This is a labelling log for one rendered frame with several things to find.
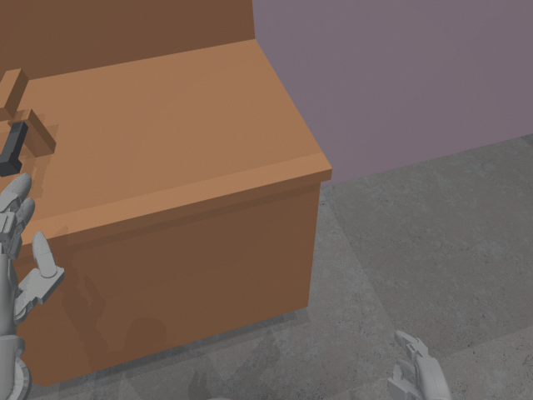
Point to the robot left forearm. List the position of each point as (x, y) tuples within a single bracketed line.
[(15, 376)]

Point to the left robot hand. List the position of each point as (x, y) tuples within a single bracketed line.
[(41, 282)]

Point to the tap lever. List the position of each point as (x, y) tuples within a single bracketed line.
[(9, 163)]

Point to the right robot hand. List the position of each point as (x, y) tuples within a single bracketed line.
[(425, 381)]

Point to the counter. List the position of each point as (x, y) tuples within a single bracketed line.
[(173, 177)]

